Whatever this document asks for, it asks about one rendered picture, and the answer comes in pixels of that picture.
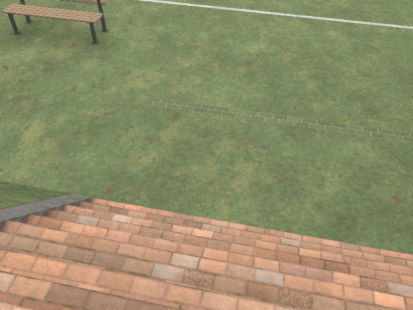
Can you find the stairs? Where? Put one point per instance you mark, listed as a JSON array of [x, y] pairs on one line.
[[108, 255]]

